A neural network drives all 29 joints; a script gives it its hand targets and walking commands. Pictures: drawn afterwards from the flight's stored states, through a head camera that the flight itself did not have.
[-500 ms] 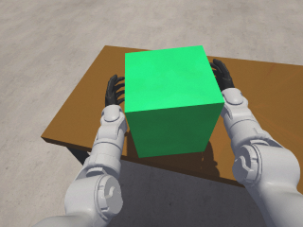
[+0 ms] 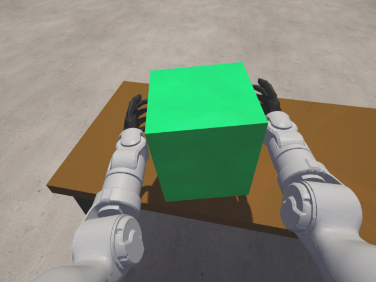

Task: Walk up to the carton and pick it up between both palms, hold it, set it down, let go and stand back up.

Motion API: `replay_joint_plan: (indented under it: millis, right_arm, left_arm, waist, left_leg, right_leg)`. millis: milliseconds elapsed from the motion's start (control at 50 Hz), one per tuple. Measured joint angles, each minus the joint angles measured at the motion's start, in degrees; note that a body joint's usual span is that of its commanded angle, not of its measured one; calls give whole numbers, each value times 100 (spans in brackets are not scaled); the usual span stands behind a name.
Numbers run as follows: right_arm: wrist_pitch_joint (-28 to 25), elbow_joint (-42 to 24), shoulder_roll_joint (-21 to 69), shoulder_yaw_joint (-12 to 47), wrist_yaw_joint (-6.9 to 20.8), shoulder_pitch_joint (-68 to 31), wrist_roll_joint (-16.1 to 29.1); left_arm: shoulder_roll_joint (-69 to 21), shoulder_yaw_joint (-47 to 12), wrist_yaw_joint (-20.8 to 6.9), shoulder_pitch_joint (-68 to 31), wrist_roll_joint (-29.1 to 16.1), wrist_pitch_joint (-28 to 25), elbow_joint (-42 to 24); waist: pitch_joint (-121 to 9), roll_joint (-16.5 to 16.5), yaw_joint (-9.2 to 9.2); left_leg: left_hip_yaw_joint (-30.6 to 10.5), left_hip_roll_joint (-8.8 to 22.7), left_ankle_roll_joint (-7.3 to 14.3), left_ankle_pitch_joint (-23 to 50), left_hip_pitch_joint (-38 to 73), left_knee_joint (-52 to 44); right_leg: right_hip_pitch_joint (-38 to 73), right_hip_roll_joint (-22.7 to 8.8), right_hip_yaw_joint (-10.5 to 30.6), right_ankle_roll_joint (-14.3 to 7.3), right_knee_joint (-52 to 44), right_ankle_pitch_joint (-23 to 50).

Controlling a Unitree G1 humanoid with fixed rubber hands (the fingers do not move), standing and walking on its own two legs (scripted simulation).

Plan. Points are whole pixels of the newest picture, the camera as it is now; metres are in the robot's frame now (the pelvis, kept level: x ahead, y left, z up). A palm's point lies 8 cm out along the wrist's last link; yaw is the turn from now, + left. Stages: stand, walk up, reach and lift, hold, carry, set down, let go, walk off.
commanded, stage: reach and lift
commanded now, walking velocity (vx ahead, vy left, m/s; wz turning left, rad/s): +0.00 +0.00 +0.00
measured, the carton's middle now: (201, 135) +0.44 +0.02 +0.10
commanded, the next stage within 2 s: hold in 1.86 s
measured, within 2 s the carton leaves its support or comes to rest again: neither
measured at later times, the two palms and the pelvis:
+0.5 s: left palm (126, 119) +0.38 +0.18 +0.18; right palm (274, 107) +0.43 -0.12 +0.20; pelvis -0.01 +0.01 +0.00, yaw +1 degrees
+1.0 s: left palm (118, 105) +0.38 +0.19 +0.21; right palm (277, 100) +0.41 -0.11 +0.23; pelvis -0.01 +0.02 +0.00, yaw +1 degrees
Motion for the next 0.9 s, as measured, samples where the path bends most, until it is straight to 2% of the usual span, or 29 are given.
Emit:
replay_joint_plan:
  millis: [280, 580, 900]
  right_arm:
    - [451, -342, 25, 362, -97, 16, 376]
    - [911, -752, 176, 814, -415, 73, 750]
    - [1358, -1125, 246, 1064, -607, 147, 1153]
  left_arm:
    - [84, -163, -54, -2, 0, 534, -381]
    - [313, -261, -302, -1, 0, 1144, -831]
    - [465, -401, -444, -2, -13, 1785, -1292]
  waist:
    - [203, -10, -123]
    - [336, -32, -403]
    - [359, -110, -629]
  left_leg:
    - [-9, -3, 17, -11, 386, -1]
    - [-50, -90, 91, -48, 738, -1]
    - [-62, -138, 135, -91, 1013, -1]
  right_leg:
    - [404, -5, -11, 16, -26, -4]
    - [824, -95, -53, 97, -107, -30]
    - [1162, -146, -68, 140, -214, -30]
